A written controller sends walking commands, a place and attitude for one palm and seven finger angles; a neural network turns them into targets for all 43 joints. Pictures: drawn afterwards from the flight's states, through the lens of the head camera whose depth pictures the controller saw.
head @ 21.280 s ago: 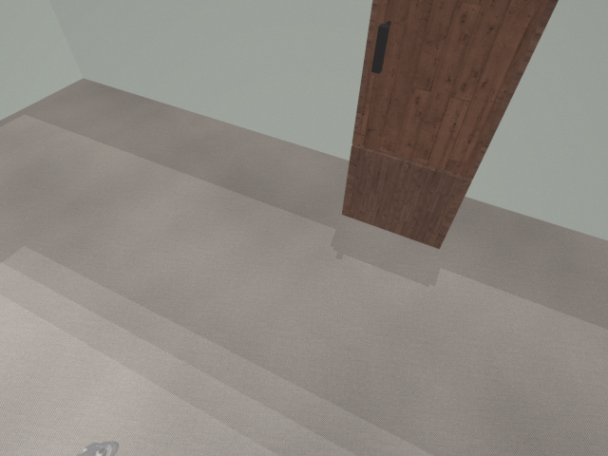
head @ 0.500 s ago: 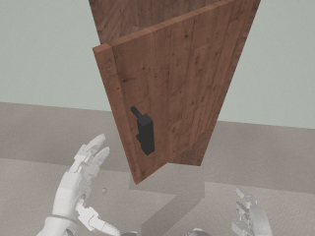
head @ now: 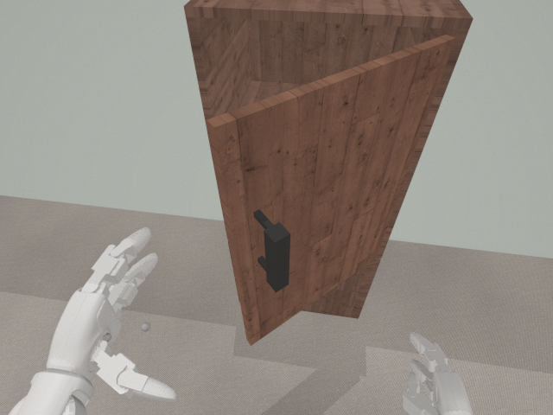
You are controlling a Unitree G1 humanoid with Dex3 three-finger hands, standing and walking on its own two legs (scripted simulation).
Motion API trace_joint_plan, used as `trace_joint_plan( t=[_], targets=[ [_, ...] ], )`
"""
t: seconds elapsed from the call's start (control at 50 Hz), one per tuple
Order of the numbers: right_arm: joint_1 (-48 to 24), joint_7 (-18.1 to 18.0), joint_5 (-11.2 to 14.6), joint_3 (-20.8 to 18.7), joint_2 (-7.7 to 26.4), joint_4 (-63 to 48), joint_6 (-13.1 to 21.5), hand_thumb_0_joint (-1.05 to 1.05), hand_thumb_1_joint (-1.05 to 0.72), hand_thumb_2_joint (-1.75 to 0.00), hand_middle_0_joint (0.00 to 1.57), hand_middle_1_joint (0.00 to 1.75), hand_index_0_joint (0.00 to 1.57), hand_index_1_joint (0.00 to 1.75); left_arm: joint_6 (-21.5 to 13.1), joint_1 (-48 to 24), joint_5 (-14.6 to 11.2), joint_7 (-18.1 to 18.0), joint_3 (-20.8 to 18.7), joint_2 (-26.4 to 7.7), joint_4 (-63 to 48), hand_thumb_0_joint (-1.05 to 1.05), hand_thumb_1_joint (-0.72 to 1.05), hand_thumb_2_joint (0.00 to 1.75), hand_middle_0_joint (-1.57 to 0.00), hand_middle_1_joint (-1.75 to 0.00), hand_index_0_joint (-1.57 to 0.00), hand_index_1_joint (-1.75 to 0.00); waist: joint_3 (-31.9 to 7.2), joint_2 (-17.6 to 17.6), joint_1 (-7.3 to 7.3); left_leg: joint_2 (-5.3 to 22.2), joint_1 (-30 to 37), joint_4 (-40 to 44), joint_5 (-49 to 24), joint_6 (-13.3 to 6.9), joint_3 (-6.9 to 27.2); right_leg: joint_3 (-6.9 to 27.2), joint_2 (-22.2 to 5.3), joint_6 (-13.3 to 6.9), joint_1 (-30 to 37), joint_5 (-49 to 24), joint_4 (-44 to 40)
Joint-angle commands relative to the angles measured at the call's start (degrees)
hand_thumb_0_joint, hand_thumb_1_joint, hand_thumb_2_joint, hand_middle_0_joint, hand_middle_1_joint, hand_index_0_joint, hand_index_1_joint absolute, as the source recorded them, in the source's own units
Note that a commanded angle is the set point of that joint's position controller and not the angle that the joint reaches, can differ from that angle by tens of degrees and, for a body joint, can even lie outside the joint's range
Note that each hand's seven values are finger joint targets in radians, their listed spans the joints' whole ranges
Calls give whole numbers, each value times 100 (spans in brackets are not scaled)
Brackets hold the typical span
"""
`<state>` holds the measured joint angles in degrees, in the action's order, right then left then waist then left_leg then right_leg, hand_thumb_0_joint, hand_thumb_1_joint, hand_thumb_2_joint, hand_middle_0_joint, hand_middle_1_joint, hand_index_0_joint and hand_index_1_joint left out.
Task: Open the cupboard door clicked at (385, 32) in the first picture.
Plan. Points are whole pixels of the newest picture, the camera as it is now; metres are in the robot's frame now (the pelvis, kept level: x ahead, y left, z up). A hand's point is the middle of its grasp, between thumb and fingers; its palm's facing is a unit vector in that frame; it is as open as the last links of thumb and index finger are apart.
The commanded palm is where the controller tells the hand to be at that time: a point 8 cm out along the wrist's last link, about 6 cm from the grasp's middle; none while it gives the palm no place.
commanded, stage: draw the hand back to the body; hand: left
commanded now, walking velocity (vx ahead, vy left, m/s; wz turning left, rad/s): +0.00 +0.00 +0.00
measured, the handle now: (269, 250) +0.34 +0.05 +0.06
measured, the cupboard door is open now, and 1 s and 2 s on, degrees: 44 44 44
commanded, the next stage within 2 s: step back with the hand held close in 1.04 s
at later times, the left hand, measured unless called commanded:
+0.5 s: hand (80, 270) +0.22 +0.24 +0.17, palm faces +0.36 -0.84 -0.41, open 11.0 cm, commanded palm +0.17 +0.28 +0.19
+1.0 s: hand (65, 260) +0.22 +0.25 +0.19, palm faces +0.42 -0.81 -0.41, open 7.5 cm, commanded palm +0.17 +0.29 +0.20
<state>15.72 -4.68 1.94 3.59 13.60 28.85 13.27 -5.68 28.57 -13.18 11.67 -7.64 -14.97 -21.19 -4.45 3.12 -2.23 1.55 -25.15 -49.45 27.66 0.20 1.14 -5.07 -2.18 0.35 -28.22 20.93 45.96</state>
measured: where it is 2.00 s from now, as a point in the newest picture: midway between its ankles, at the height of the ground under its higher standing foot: outside the picture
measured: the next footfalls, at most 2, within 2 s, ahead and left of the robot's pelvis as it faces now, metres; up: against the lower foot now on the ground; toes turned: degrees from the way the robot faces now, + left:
none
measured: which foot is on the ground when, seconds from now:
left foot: down 0.00-1.00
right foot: down 0.00-1.00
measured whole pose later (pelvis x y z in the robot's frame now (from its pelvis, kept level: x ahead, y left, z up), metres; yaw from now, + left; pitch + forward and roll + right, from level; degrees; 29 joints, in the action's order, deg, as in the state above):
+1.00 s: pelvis +0.02 -0.01 +0.04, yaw -2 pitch -5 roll -1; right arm 10.8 -4.8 -0.7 1.1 12.9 37.9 8.1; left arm -4.3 25.5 -2.0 -6.5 -18.3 -18.5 -20.7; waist 2.4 3.9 -4.2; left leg 2.2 -0.5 -22.2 16.9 0.8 -1.5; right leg -3.2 -0.4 0.0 -5.4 11.2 21.4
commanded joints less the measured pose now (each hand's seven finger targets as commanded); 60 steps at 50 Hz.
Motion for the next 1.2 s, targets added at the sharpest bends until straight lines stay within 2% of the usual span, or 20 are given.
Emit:
trace_joint_plan(
  t=[0.0,0.02,0.1,0.2,0.24,0.3,0.34,0.4,0.44,0.64,0.68,0.72,0.86,0.9,0.98,1.06,1.12,1.14,1.16,1.18],
  targets=[
    [-492,-147,-146,-273,446,-841,282,0,-90,-90,20,30,20,30,-110,-94,873,-1303,-284,-680,-1664,0,-22,42,-16,-30,-16,-30,-86,-15,-55,-132,-33,1522,-1219,-40,-21,254,102,-178,1146,-674,-1251],
    [-500,-144,-151,-261,412,-786,233,0,-90,-90,20,30,20,30,-66,15,956,-1455,-199,-558,-1578,0,-18,43,-16,-30,-16,-30,33,-23,-17,-102,95,1589,-1334,-52,-33,216,95,-161,1172,-753,-1290],
    [-690,-175,-197,-262,473,-620,125,0,-90,-90,20,30,20,30,-78,-206,1152,-1789,-430,-838,-1517,0,-5,50,-17,-30,-17,-30,105,-60,-53,-74,526,1960,-1496,-69,-42,190,85,-159,1548,-851,-1622],
    [-849,-193,-237,-261,475,-451,106,0,-90,-90,20,30,20,30,-152,-449,1249,-1931,-664,-971,-1443,0,13,57,-17,-30,-17,-30,112,75,-102,-53,1030,2378,-1768,-67,-60,180,94,-161,1940,-1031,-1918],
    [-894,-159,-246,-246,455,-404,109,0,-90,-90,20,30,20,30,-177,-465,1250,-1932,-654,-906,-1493,0,20,60,-18,-30,-18,-30,164,67,-110,-24,1135,2549,-2051,-35,-18,144,102,-153,2091,-1214,-1940],
    [-968,-133,-274,-285,477,-287,101,0,-90,-90,20,30,20,30,-186,-301,1242,-1950,-945,-1078,-1393,0,31,64,-18,-30,-18,-30,18,13,-185,-7,1346,2650,-2558,-37,-78,162,108,-155,2415,-1639,-2064],
    [-993,-89,-273,-285,466,-253,67,0,-90,-90,20,30,20,30,-194,-376,1231,-1929,-951,-999,-1408,0,37,68,-18,-30,-18,-30,162,86,-166,10,1420,2735,-2805,-8,-96,154,117,-140,2452,-1765,-2129],
    [-1031,-81,-278,-342,484,-180,8,0,-90,-90,20,30,20,30,-201,-416,1229,-1939,-1258,-1211,-1320,0,48,72,-19,-30,-19,-30,84,-51,-198,16,1601,2777,-3042,-24,-149,178,133,-137,2603,-2005,-2244],
    [-1021,-54,-279,-351,476,-165,-34,0,-90,-90,20,30,20,30,-208,-476,1207,-1924,-1310,-1179,-1400,0,55,75,-19,-30,-19,-30,28,90,-188,19,1725,2802,-3289,-11,-179,193,136,-122,2657,-2155,-2266],
    [-1128,-40,-273,-429,486,-67,-166,0,-90,-90,20,30,20,30,-249,-832,1129,-1945,-1937,-1541,-1320,0,90,90,-20,-30,-20,-30,60,131,-221,1,1969,2929,-3337,-48,-272,245,155,-106,2794,-2329,-2480],
    [-1126,-12,-277,-438,491,-56,-182,0,-90,-90,20,30,20,30,-232,-708,1111,-1905,-1760,-1327,-1101,0,90,90,-20,-30,-20,-30,176,-66,-203,-3,1957,2946,-3250,-76,-293,237,158,-86,2739,-2311,-2542],
    [-1155,-4,-265,-455,506,-52,-209,0,-90,-90,20,30,20,30,-216,-700,1105,-1877,-1656,-1262,-1057,0,90,90,-20,-30,-20,-30,240,-33,-184,-2,1981,2958,-3236,-97,-319,243,150,-74,2714,-2332,-2578],
    [-1209,-25,-277,-467,486,-54,-205,0,-90,-90,20,30,20,30,-266,-839,1128,-1909,-1819,-1468,-1247,0,90,90,-20,-30,-20,-30,77,27,-220,-44,2005,2992,-2991,-108,-320,277,164,-85,2812,-2209,-2620],
    [-1232,-41,-283,-463,496,-30,-190,0,-90,-90,20,30,20,30,-265,-885,1150,-1923,-1884,-1556,-1242,0,90,90,-20,-30,-20,-30,148,233,-234,-50,1990,3007,-2914,-93,-316,284,160,-106,2781,-2128,-2646],
    [-1218,-43,-279,-463,462,-23,-163,0,-90,-90,20,30,20,30,-273,-827,1125,-1914,-1837,-1469,-1147,0,90,90,-20,-30,-20,-30,220,-10,-215,-48,1979,3029,-2718,-117,-328,296,179,-85,2713,-1982,-2705],
    [-1219,-30,-270,-466,469,-8,-137,0,-90,-90,20,30,20,30,-296,-878,1138,-1905,-1775,-1413,-1177,0,90,90,-20,-30,-20,-30,247,186,-211,-49,1982,3069,-2690,-98,-308,287,181,-93,2690,-1891,-2703],
    [-1225,-36,-277,-470,477,7,-128,0,-90,-90,20,30,20,30,-294,-810,1121,-1894,-1772,-1394,-1057,0,90,90,-20,-30,-20,-30,346,-23,-207,-32,1943,3099,-2563,-109,-306,281,180,-78,2653,-1801,-2743],
    [-1315,-29,-272,-460,483,-45,-76,0,-90,-90,20,30,20,30,-389,-1434,1139,-1915,-1844,-1615,-1752,0,90,90,-20,-30,-20,-30,54,207,-210,-67,2048,3069,-2557,-113,-280,324,174,-87,2746,-1814,-2726],
    [-1151,-46,-204,-414,579,-235,-200,0,-90,-90,20,30,20,30,-637,-1750,1153,-1976,-2589,-2272,-1745,0,90,90,-20,-30,-20,-30,686,-126,93,17,1538,2897,-2033,-178,-289,825,-35,-97,2036,-2098,-3001],
    [-1121,-50,-243,-440,518,-146,-319,0,-90,-90,20,30,20,30,-613,-927,1156,-1908,-2263,-1766,-1081,0,90,90,-20,-30,-20,-30,606,-530,108,-4,1528,2797,-1990,-197,-197,793,-136,-107,2001,-2156,-3002]
  ],
)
